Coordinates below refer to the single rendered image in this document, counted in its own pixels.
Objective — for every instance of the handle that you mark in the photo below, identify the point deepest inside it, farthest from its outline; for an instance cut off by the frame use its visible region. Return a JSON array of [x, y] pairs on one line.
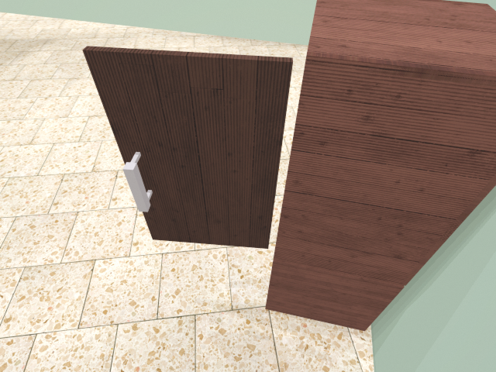
[[136, 185]]

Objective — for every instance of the cupboard door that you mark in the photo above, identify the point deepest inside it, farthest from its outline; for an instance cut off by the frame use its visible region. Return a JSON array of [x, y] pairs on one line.
[[209, 127]]

